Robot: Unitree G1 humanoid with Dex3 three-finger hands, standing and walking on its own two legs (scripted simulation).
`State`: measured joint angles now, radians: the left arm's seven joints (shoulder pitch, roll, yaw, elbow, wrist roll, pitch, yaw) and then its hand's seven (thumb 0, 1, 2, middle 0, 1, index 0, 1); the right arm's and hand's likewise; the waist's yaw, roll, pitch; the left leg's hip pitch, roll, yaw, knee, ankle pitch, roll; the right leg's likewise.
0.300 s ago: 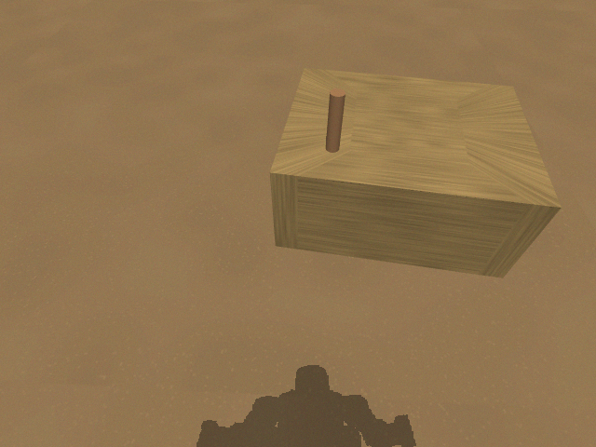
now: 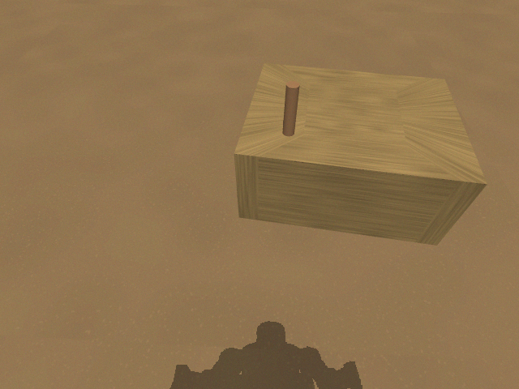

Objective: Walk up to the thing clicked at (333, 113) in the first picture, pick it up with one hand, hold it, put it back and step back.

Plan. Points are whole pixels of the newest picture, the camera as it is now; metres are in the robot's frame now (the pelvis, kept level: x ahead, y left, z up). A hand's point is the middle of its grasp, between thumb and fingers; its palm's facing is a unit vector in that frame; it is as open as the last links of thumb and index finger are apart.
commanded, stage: stand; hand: left
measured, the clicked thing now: (290, 110) +1.12 -0.12 -0.25
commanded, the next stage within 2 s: walk up in 0.82 s
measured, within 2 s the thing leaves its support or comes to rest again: neither
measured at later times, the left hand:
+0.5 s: hand out of the picture +0.07 +0.25 -0.16, palm faces -0.03 -0.94 -0.34, open 7.4 cm
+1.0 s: hand out of the picture +0.10 +0.26 -0.15, palm faces -0.09 -0.93 -0.36, open 7.4 cm
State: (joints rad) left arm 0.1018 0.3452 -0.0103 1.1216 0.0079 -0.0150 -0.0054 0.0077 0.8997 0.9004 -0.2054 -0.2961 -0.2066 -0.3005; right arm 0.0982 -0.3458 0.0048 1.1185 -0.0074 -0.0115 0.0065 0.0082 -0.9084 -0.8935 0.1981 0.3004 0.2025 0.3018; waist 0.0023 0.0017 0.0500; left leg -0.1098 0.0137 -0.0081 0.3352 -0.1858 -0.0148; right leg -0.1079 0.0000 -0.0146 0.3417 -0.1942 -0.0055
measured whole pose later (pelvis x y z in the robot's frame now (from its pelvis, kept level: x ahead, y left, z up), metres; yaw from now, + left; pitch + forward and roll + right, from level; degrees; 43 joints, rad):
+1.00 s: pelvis +0.02 -0.02 -0.01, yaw -4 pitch -2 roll +1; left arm 0.21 0.43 0.08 1.03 0.04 0.03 -0.09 0.01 0.90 0.90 -0.21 -0.30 -0.21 -0.30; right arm 0.23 -0.38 -0.07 1.03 -0.04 -0.07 0.02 0.01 -0.90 -0.89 0.20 0.30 0.21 0.30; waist -0.01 -0.03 0.04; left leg -0.07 0.04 0.06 0.36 -0.26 0.01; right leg -0.39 -0.03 0.05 0.84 -0.41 -0.02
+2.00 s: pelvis +0.37 -0.22 -0.03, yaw -14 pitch -4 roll +1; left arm 0.21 0.42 0.07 0.82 0.01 -0.07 -0.07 0.01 0.90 0.90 -0.20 -0.30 -0.21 -0.30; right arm 0.37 -0.43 -0.05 0.87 -0.01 -0.04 0.03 0.01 -0.91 -0.89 0.20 0.30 0.20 0.30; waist -0.02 0.04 0.11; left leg -0.26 0.10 0.01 1.04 -0.49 0.03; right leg -0.38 -0.04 -0.05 0.72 -0.28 -0.03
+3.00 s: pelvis +0.53 -0.23 -0.03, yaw -12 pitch -1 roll +1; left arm 0.17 0.38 0.02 0.92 0.03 -0.04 0.00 0.01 0.90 0.90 -0.21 -0.30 -0.21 -0.30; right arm 0.16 -0.40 -0.03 0.95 0.00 0.02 0.02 0.01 -0.91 -0.89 0.20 0.30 0.20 0.30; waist 0.02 0.03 0.11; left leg -0.28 0.01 -0.02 0.67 -0.39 0.00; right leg -0.38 -0.08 -0.04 0.71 -0.30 0.02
